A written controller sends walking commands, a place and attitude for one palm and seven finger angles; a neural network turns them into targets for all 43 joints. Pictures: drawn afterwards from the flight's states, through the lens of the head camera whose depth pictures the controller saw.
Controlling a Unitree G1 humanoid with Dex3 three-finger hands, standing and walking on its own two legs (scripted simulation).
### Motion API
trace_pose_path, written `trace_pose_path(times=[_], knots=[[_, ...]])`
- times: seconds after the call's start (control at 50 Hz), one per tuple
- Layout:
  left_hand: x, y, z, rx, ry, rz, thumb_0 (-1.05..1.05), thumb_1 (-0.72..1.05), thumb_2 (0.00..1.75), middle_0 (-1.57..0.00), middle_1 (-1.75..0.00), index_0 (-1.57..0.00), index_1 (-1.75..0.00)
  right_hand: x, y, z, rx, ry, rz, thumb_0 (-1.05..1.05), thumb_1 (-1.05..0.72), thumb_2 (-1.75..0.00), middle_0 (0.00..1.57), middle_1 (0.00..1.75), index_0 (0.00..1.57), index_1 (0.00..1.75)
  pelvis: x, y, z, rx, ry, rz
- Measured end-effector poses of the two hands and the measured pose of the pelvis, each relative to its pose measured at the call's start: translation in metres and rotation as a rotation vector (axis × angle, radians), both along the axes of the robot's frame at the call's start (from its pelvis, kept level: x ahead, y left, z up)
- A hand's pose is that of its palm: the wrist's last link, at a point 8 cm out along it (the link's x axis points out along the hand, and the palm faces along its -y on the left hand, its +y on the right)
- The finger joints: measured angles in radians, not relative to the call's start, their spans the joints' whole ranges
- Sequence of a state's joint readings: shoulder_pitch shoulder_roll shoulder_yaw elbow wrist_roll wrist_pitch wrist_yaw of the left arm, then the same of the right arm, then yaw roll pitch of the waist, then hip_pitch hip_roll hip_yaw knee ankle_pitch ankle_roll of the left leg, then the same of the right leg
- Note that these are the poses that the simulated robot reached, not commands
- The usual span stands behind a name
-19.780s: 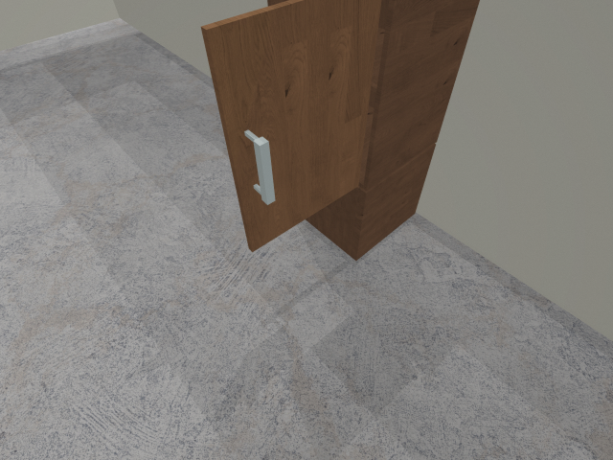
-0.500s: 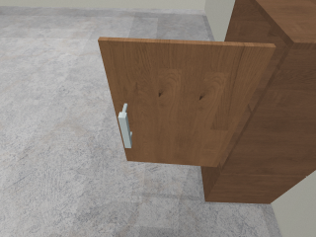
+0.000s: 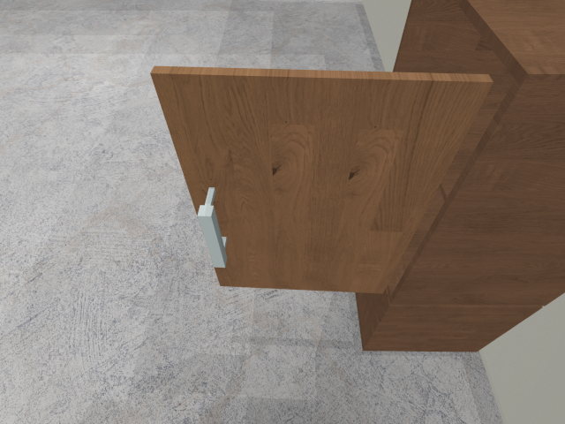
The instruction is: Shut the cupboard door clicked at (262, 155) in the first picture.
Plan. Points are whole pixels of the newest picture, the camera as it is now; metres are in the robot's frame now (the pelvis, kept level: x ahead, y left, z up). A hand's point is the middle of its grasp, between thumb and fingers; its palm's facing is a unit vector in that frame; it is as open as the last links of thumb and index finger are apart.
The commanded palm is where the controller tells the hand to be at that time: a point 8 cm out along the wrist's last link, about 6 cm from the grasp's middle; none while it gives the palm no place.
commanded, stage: look again from close up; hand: left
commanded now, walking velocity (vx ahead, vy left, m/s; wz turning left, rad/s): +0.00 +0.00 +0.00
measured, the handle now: (216, 229) +0.44 +0.15 -0.05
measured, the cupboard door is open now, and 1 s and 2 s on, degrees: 88 88 88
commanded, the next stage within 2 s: raise the hand and make a fist in 0.36 s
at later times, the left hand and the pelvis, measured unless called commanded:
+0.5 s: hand out of the picture +0.05 +0.13 -0.16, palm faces +0.09 -0.97 -0.22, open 7.3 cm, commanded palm +0.10 +0.18 -0.07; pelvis +0.02 -0.05 +0.00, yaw +1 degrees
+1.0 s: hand out of the picture +0.11 +0.14 -0.07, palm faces +0.09 -0.99 -0.04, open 5.6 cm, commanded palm +0.12 +0.18 -0.06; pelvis -0.06 -0.08 -0.12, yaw +3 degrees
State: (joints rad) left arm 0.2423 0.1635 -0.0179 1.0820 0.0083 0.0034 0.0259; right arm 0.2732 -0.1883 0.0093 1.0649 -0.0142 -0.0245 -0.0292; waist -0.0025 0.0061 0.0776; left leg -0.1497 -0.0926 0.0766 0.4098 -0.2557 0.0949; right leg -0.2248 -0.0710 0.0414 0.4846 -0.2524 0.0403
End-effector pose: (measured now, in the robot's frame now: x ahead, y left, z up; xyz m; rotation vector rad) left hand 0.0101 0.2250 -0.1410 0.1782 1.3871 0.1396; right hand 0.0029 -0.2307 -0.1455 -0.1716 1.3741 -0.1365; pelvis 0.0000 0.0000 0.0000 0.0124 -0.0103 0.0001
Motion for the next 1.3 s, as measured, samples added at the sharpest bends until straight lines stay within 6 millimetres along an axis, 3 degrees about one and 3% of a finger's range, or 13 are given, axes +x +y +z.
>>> trace_pose_path(times=[0.48,0.52,0.62,0.66,0.7,0.78,0.86,0.9,0.98,1.06,1.12,1.22,1.3], knots=[[0.023,-0.047,0.004,0.024,-0.032,0.008,0.01,0.92,0.90,-0.20,-0.30,-0.20,-0.30,0.032,-0.043,-0.003,0.023,-0.017,0.000,0.01,-0.91,-0.90,0.19,0.30,0.20,0.30,0.017,-0.051,0.002,0.000,0.007,0.010],[0.050,-0.040,0.019,0.041,-0.230,0.095,0.01,0.91,0.90,-0.20,-0.30,-0.21,-0.30,0.042,-0.052,0.002,-0.024,-0.125,0.009,0.01,-0.91,-0.90,0.20,0.30,0.20,0.30,0.014,-0.056,-0.003,0.000,0.002,0.009],[0.143,-0.039,0.110,0.095,-0.886,0.102,0.02,0.91,0.90,-0.22,-0.33,-0.23,-0.32,0.088,-0.077,0.015,-0.047,-0.468,0.044,0.01,-0.91,-0.90,0.20,0.30,0.20,0.30,0.009,-0.064,-0.013,0.010,0.030,0.054],[0.167,-0.042,0.136,0.073,-1.090,0.064,0.02,0.91,0.90,-0.24,-0.35,-0.24,-0.35,0.109,-0.086,0.021,-0.051,-0.579,0.061,0.02,-0.91,-0.90,0.20,0.30,0.20,0.30,0.001,-0.069,-0.019,0.010,0.063,0.059],[0.175,-0.046,0.145,0.019,-1.250,0.018,0.01,0.91,0.90,-0.26,-0.37,-0.27,-0.37,0.129,-0.095,0.029,-0.061,-0.677,0.082,0.02,-0.91,-0.90,0.20,0.30,0.20,0.30,-0.009,-0.075,-0.028,0.020,0.108,0.049],[0.151,-0.058,0.117,-0.120,-1.378,-0.109,0.00,0.91,0.90,-0.32,-0.44,-0.33,-0.44,0.157,-0.110,0.042,-0.096,-0.826,0.153,0.02,-0.91,-0.90,0.20,0.30,0.20,0.30,-0.030,-0.087,-0.054,0.032,0.179,0.026],[0.101,-0.055,0.065,-0.183,-1.277,-0.132,0.01,0.90,0.90,-0.39,-0.51,-0.40,-0.51,0.174,-0.116,0.039,-0.140,-0.913,0.218,0.01,-0.91,-0.90,0.20,0.30,0.20,0.30,-0.046,-0.089,-0.084,0.019,0.227,0.035],[0.081,-0.046,0.052,-0.158,-1.259,-0.095,0.01,0.90,0.90,-0.43,-0.55,-0.44,-0.55,0.178,-0.113,0.031,-0.152,-0.936,0.239,0.01,-0.91,-0.90,0.19,0.30,0.20,0.30,-0.053,-0.088,-0.097,0.004,0.238,0.042],[0.073,-0.033,0.066,-0.077,-1.395,-0.081,0.02,0.90,0.90,-0.50,-0.63,-0.51,-0.63,0.175,-0.093,0.005,-0.130,-0.926,0.262,0.02,-0.91,-0.90,0.19,0.30,0.20,0.30,-0.063,-0.084,-0.116,-0.025,0.241,0.052],[0.099,-0.041,0.090,-0.126,-1.521,-0.185,0.02,0.90,0.90,-0.57,-0.71,-0.58,-0.71,0.155,-0.063,-0.023,-0.064,-0.865,0.246,0.02,-0.91,-0.90,0.19,0.30,0.20,0.30,-0.069,-0.076,-0.123,-0.049,0.239,0.056],[0.123,-0.050,0.088,-0.219,-1.441,-0.263,0.02,0.90,0.90,-0.62,-0.77,-0.63,-0.77,0.132,-0.044,-0.037,-0.012,-0.802,0.190,0.02,-0.91,-0.90,0.20,0.30,0.20,0.30,-0.072,-0.069,-0.121,-0.051,0.243,0.048],[0.135,-0.046,0.076,-0.260,-1.239,-0.205,0.02,0.90,0.90,-0.72,-0.87,-0.72,-0.87,0.094,-0.030,-0.040,0.017,-0.709,0.084,0.02,-0.90,-0.90,0.20,0.30,0.21,0.30,-0.068,-0.055,-0.108,-0.041,0.252,0.026],[0.128,-0.024,0.087,-0.153,-1.280,-0.109,0.02,0.90,0.90,-0.79,-0.95,-0.80,-0.95,0.081,-0.031,-0.038,-0.015,-0.659,0.083,0.02,-0.90,-0.90,0.20,0.30,0.21,0.30,-0.061,-0.045,-0.103,-0.040,0.264,0.019]])
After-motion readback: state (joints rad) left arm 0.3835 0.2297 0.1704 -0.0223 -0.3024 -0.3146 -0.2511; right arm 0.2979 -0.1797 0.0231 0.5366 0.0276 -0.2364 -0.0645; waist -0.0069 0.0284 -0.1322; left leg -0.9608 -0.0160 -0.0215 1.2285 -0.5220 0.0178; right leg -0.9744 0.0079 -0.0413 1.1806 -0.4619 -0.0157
